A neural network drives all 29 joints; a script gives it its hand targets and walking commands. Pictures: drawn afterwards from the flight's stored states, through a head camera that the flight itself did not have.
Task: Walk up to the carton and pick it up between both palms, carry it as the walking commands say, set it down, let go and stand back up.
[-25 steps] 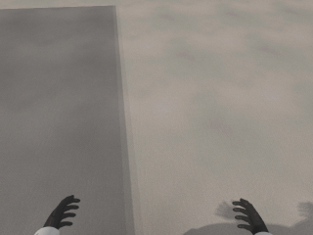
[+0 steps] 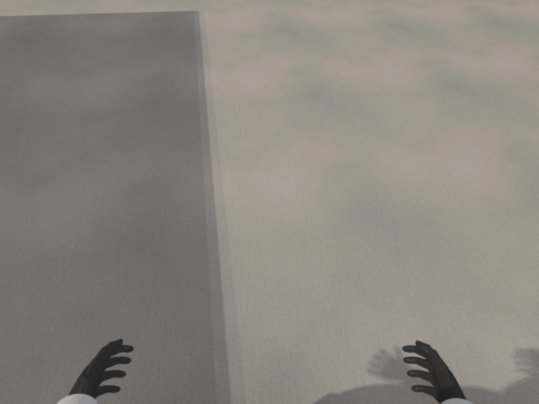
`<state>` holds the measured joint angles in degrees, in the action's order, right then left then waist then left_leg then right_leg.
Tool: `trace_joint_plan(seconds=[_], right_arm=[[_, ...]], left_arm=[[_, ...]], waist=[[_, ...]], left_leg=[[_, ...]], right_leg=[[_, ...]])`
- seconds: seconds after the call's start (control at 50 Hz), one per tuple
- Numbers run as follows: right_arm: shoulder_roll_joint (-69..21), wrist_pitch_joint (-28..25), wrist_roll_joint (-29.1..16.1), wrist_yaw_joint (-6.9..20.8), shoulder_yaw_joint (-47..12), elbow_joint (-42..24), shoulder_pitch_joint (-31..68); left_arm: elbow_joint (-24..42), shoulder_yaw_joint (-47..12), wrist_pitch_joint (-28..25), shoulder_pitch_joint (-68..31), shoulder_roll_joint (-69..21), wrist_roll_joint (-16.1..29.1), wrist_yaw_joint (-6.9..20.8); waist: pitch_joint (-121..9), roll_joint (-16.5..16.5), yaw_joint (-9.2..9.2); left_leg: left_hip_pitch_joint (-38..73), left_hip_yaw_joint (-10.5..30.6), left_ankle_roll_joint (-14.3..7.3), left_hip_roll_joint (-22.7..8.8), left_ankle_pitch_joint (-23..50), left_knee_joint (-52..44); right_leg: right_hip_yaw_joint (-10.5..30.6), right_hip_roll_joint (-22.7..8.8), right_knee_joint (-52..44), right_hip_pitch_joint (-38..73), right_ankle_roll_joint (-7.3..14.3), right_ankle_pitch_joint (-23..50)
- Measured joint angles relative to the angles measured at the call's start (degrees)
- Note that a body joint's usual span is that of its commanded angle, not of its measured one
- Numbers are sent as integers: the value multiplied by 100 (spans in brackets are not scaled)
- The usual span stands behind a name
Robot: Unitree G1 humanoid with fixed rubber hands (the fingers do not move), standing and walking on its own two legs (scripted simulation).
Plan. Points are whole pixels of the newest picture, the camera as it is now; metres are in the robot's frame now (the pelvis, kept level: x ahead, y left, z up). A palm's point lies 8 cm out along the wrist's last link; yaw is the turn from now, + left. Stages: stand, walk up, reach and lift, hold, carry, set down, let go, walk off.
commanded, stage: stand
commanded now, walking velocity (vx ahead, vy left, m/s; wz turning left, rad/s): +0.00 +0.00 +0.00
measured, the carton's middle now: out of the picture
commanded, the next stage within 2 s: walk up in 1.68 s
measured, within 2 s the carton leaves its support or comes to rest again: neither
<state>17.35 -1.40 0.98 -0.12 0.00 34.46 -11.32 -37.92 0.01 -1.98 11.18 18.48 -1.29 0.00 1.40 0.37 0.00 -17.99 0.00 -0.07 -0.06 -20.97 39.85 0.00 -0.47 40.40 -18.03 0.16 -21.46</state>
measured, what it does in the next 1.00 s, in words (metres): stands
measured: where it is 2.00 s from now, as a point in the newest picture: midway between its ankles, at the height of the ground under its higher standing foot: outside the picture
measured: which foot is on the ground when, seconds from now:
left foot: down 0.00-1.00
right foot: down 0.00-1.00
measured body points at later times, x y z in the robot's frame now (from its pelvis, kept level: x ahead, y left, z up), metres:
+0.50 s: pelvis -0.01 +0.00 +0.00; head -0.01 +0.00 +0.45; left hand +0.14 +0.28 -0.09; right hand +0.15 -0.27 -0.08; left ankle +0.00 +0.12 -0.72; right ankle +0.00 -0.12 -0.72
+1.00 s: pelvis -0.01 +0.00 +0.00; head -0.01 +0.01 +0.45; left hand +0.12 +0.29 -0.10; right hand +0.14 -0.27 -0.08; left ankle +0.00 +0.12 -0.72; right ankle +0.00 -0.12 -0.72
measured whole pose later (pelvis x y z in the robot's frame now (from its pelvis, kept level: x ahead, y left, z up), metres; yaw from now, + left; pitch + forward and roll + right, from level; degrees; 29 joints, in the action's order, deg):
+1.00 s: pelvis -0.01 +0.00 +0.00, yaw +0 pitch -2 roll +0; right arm 18.7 -1.4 1.0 -0.1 0.0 37.0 -11.3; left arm -43.1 0.0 -2.0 11.2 19.9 -1.0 0.0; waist 1.8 0.7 0.0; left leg -18.3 0.0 -0.3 -0.1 -19.8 39.7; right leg 0.0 -0.5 39.5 -18.0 0.1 -19.9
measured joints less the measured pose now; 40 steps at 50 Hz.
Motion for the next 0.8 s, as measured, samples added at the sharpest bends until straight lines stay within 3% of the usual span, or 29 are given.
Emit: trace_joint_plan(seconds=[0.8], right_arm=[[131, 0, 0, 0, 0, 209, 0]], left_arm=[[-389, 0, 0, 0, 131, 27, 0]], waist=[[32, 25, 0]], left_leg=[[-23, 0, -16, 0, 104, -1]], right_leg=[[0, 0, -50, 0, -1, 129]])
